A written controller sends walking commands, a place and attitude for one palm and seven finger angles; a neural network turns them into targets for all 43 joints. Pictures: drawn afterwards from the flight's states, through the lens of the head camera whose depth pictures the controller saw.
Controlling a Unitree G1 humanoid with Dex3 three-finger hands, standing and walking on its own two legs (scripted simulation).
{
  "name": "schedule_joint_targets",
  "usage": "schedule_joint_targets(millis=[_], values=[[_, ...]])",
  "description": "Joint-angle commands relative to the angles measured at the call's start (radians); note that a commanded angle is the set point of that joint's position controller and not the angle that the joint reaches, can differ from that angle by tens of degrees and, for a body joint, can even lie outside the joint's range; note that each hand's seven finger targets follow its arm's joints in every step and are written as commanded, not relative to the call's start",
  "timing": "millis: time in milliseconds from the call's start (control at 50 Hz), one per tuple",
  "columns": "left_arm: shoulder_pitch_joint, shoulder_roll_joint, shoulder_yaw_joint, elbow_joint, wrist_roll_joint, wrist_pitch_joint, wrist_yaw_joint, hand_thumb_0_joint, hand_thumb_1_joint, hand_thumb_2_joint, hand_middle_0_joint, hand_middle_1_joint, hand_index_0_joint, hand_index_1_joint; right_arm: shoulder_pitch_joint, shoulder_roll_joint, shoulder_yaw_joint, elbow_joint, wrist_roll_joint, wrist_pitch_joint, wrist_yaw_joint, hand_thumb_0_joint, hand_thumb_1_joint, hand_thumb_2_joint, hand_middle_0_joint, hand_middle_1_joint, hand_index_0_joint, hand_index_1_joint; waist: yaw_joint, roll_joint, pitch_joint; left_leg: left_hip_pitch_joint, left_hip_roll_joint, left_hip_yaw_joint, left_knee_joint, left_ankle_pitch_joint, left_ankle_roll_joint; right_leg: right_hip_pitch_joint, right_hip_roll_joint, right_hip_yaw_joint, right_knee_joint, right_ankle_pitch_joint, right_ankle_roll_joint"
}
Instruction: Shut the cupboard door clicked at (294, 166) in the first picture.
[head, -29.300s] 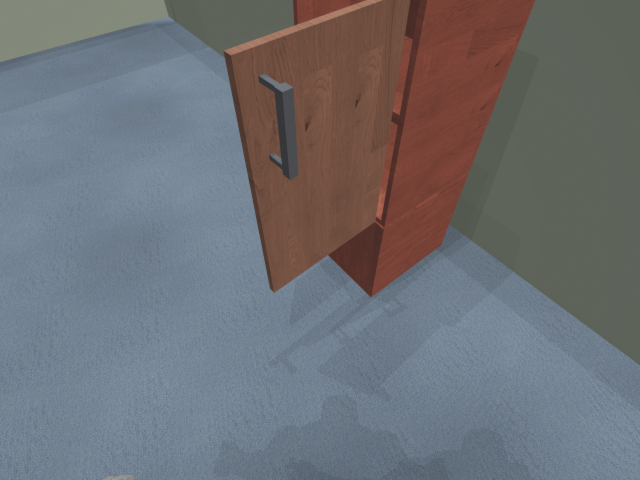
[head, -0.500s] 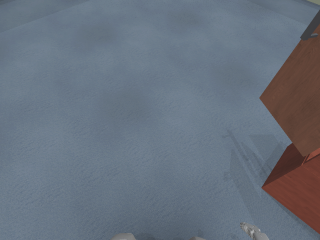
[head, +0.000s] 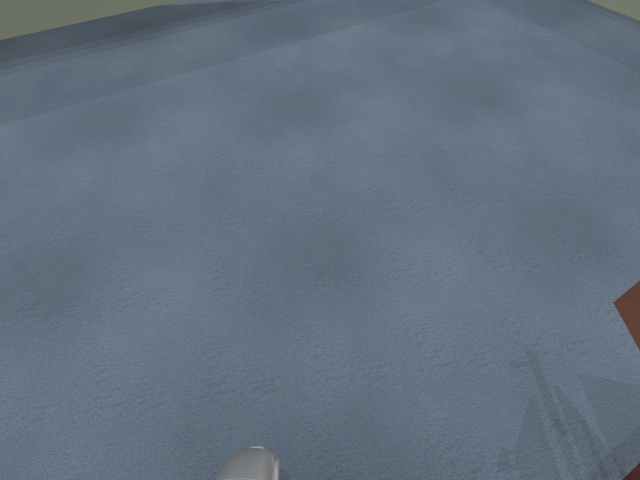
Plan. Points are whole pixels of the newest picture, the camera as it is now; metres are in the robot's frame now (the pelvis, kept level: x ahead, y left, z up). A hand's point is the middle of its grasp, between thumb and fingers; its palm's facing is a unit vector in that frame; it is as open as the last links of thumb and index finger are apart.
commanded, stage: walk to a spot facing it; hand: left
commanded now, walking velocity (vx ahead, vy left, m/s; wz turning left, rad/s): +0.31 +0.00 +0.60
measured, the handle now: out of the picture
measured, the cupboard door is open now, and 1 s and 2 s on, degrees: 60 60 60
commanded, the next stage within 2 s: turn to face it in 0.48 s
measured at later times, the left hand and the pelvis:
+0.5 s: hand (144, 402) +0.25 +0.29 -0.16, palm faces +0.26 -0.94 -0.21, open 7.4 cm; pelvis +0.21 +0.07 +0.00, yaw +14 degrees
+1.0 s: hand (174, 324) +0.39 +0.28 -0.18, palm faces +0.19 -0.96 -0.22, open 7.2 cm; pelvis +0.40 +0.09 +0.00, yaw +6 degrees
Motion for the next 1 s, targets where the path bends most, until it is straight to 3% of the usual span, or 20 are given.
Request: schedule_joint_targets(millis=[0, 100, 140, 160, 180, 200, 220, 240, 300, 440, 560, 620, 640, 660, 680, 700, 740, 800, 880, 980], values=[[0.081, 0.188, 0.048, -0.023, -0.002, -0.031, 0.015, 0.000, 0.900, 0.900, -0.200, -0.300, -0.200, -0.300, -0.141, 0.006, 0.007, -0.115, 0.009, -0.039, 0.014, 0.000, -0.900, -0.900, 0.200, 0.300, 0.200, 0.300, 0.059, -0.146, 0.013, -0.093, 0.024, 0.045, -0.214, 0.030, -0.004, 0.169, -0.233, 0.037, -0.174, 0.276, -0.090], [0.102, 0.215, 0.055, -0.003, -0.001, -0.025, 0.011, 0.000, 0.900, 0.900, -0.200, -0.300, -0.200, -0.300, -0.170, -0.007, 0.013, -0.135, 0.010, -0.059, 0.018, 0.000, -0.900, -0.900, 0.200, 0.300, 0.200, 0.300, 0.065, -0.186, 0.006, 0.041, -0.011, 0.118, -0.447, -0.010, 0.039, 0.220, -0.271, -0.020, -0.066, 0.485, -0.083], [0.065, 0.237, 0.060, -0.008, -0.009, -0.022, 0.009, 0.000, 0.900, 0.900, -0.200, -0.300, -0.200, -0.300, -0.026, -0.048, -0.001, -0.099, 0.002, -0.067, 0.008, 0.000, -0.900, -0.900, 0.200, 0.300, 0.200, 0.300, -0.019, -0.145, -0.068, 0.296, -0.082, 0.170, -0.545, 0.033, 0.065, 0.147, -0.238, -0.096, 0.136, 0.612, -0.054], [0.061, 0.230, 0.056, -0.016, -0.017, -0.018, 0.002, 0.000, 0.900, 0.900, -0.200, -0.300, -0.200, -0.300, 0.102, -0.103, -0.017, -0.064, -0.002, -0.069, -0.001, 0.000, -0.900, -0.900, 0.200, 0.300, 0.200, 0.300, -0.082, -0.062, -0.146, 0.533, -0.079, 0.141, -0.601, 0.071, 0.080, 0.017, -0.205, -0.120, 0.344, 0.515, -0.029], [0.068, 0.162, 0.046, -0.047, -0.021, -0.013, -0.012, 0.000, 0.900, 0.900, -0.200, -0.300, -0.200, -0.300, 0.236, -0.243, -0.054, -0.043, -0.013, -0.073, -0.013, 0.000, -0.900, -0.900, 0.200, 0.300, 0.200, 0.300, -0.142, 0.231, -0.252, 0.788, 0.176, -0.262, -0.660, 0.064, 0.181, -0.294, -0.076, -0.117, 0.683, 0.023, 0.026], [-0.020, 0.142, 0.028, -0.114, -0.022, -0.008, -0.016, 0.000, 0.900, 0.900, -0.200, -0.300, -0.200, -0.300, 0.312, -0.316, -0.069, -0.030, -0.002, -0.071, -0.031, 0.000, -0.900, -0.900, 0.200, 0.300, 0.200, 0.300, -0.164, 0.316, -0.289, 0.884, 0.352, -0.593, -0.805, 0.209, 0.283, -0.542, 0.024, 0.023, 0.900, -0.348, 0.041], [-0.096, 0.160, 0.031, -0.143, -0.021, -0.002, -0.009, 0.000, 0.900, 0.900, -0.200, -0.300, -0.200, -0.300, 0.286, -0.311, -0.066, -0.021, 0.007, -0.063, -0.044, 0.000, -0.900, -0.900, 0.200, 0.300, 0.200, 0.300, -0.143, 0.167, -0.230, 0.837, 0.385, -0.587, -0.833, 0.211, 0.306, -0.603, -0.013, 0.140, 0.973, -0.287, 0.020], [-0.116, 0.150, 0.036, -0.143, -0.017, -0.008, -0.004, 0.000, 0.900, 0.900, -0.200, -0.300, -0.200, -0.300, 0.211, -0.264, -0.051, -0.043, 0.006, -0.071, -0.045, 0.000, -0.900, -0.900, 0.200, 0.300, 0.200, 0.300, -0.108, 0.081, -0.150, 0.666, 0.351, -0.482, -0.845, 0.108, 0.273, -0.574, -0.038, 0.145, 0.952, -0.225, 0.010], [-0.009, 0.126, 0.037, -0.055, 0.002, 0.018, -0.017, 0.000, 0.900, 0.900, -0.200, -0.300, -0.200, -0.300, 0.023, -0.128, -0.004, -0.084, 0.001, -0.091, -0.056, 0.000, -0.900, -0.900, 0.200, 0.300, 0.200, 0.300, 0.003, 0.153, -0.035, 0.376, 0.203, -0.277, -0.888, 0.033, 0.186, -0.442, -0.068, 0.183, 0.803, -0.053, 0.023], [-0.092, 0.095, 0.019, -0.075, -0.005, 0.028, -0.025, 0.000, 0.900, 0.900, -0.200, -0.300, -0.200, -0.300, 0.083, -0.097, 0.007, -0.030, 0.009, -0.107, -0.060, 0.000, -0.900, -0.900, 0.200, 0.300, 0.200, 0.300, 0.014, 0.046, -0.010, 0.433, 0.161, -0.192, -0.942, 0.219, 0.226, -0.413, -0.025, 0.160, 0.458, 0.102, 0.042], [-0.152, 0.096, 0.009, -0.097, -0.011, 0.011, -0.021, 0.000, 0.900, 0.900, -0.200, -0.300, -0.200, -0.300, 0.129, -0.087, 0.007, 0.023, 0.008, -0.098, -0.063, 0.000, -0.900, -0.900, 0.200, 0.300, 0.200, 0.300, 0.003, 0.082, 0.025, 0.496, 0.145, -0.144, -0.843, 0.441, 0.193, -0.286, 0.052, 0.104, 0.205, 0.139, 0.015], [0.043, 0.122, 0.013, -0.021, -0.011, -0.005, -0.006, 0.000, 0.900, 0.900, -0.200, -0.300, -0.200, -0.300, 0.147, -0.058, 0.015, 0.057, 0.018, -0.093, -0.069, 0.000, -0.900, -0.900, 0.200, 0.300, 0.200, 0.300, 0.086, 0.036, -0.049, 0.443, 0.095, -0.066, -0.617, 0.558, 0.114, 0.036, 0.086, 0.112, 0.077, 0.273, -0.028], [0.163, 0.177, 0.029, 0.017, -0.006, -0.014, 0.003, 0.000, 0.900, 0.900, -0.200, -0.300, -0.200, -0.300, 0.148, -0.039, 0.016, 0.055, 0.025, -0.097, -0.066, 0.000, -0.900, -0.900, 0.200, 0.300, 0.200, 0.300, 0.133, -0.070, -0.129, 0.301, 0.025, -0.017, -0.412, 0.420, 0.077, 0.236, -0.023, 0.278, 0.107, 0.493, -0.093], [0.237, 0.248, 0.045, 0.042, -0.002, -0.019, 0.009, 0.000, 0.900, 0.900, -0.200, -0.300, -0.200, -0.300, 0.219, -0.004, 0.016, 0.048, 0.032, -0.101, -0.065, 0.000, -0.900, -0.900, 0.200, 0.300, 0.200, 0.300, 0.124, -0.241, -0.222, 0.152, -0.119, 0.062, -0.141, -0.084, 0.030, 0.380, -0.259, 0.560, 0.017, 0.713, -0.223], [0.226, 0.241, 0.042, 0.045, -0.019, -0.016, 0.014, 0.000, 0.900, 0.900, -0.200, -0.300, -0.200, -0.300, 0.206, -0.006, 0.020, 0.041, 0.032, -0.089, -0.074, 0.000, -0.900, -0.900, 0.200, 0.300, 0.200, 0.300, 0.114, -0.270, -0.216, 0.118, -0.090, -0.004, 0.025, -0.335, 0.023, 0.335, -0.331, 0.636, -0.051, 0.784, -0.299], [0.152, 0.198, 0.038, 0.042, -0.017, -0.012, 0.022, 0.000, 0.900, 0.900, -0.200, -0.300, -0.200, -0.300, 0.164, -0.011, 0.021, 0.048, 0.027, -0.084, -0.076, 0.000, -0.900, -0.900, 0.200, 0.300, 0.200, 0.300, 0.099, -0.322, -0.178, 0.073, -0.045, -0.048, 0.074, -0.302, 0.018, 0.285, -0.282, 0.636, -0.068, 0.758, -0.311], [0.051, 0.143, 0.026, 0.015, -0.018, -0.001, 0.035, 0.000, 0.900, 0.900, -0.200, -0.300, -0.200, -0.300, 0.070, -0.004, 0.023, 0.031, 0.024, -0.079, -0.072, 0.000, -0.900, -0.900, 0.200, 0.300, 0.200, 0.300, 0.073, -0.125, -0.095, 0.063, -0.001, -0.047, 0.031, -0.200, -0.004, 0.158, -0.210, 0.477, -0.059, 0.815, -0.285], [0.007, 0.148, 0.032, 0.010, -0.016, -0.001, 0.034, 0.000, 0.900, 0.900, -0.200, -0.300, -0.200, -0.300, 0.066, 0.046, 0.034, 0.032, 0.019, -0.050, -0.064, 0.000, -0.900, -0.900, 0.200, 0.300, 0.200, 0.300, 0.031, -0.070, -0.129, 0.135, 0.002, 0.003, -0.142, -0.134, -0.031, 0.083, -0.137, 0.350, -0.060, 0.821, -0.222], [0.022, 0.162, 0.042, 0.020, -0.012, 0.014, 0.028, 0.000, 0.900, 0.900, -0.200, -0.300, -0.200, -0.300, 0.015, 0.041, 0.024, -0.005, 0.019, -0.035, -0.066, 0.000, -0.900, -0.900, 0.200, 0.300, 0.200, 0.300, 0.039, -0.118, -0.138, 0.131, -0.023, 0.025, -0.268, -0.074, -0.053, 0.092, -0.103, 0.384, -0.046, 0.744, -0.213], [-0.031, 0.189, 0.057, -0.006, -0.015, 0.043, 0.020, 0.000, 0.900, 0.900, -0.200, -0.300, -0.200, -0.300, -0.010, -0.001, 0.015, -0.044, 0.023, -0.038, -0.071, 0.000, -0.900, -0.900, 0.200, 0.300, 0.200, 0.300, 0.017, -0.162, -0.098, 0.285, -0.035, 0.006, -0.494, 0.022, -0.053, -0.042, -0.065, 0.446, -0.020, 0.443, -0.168]])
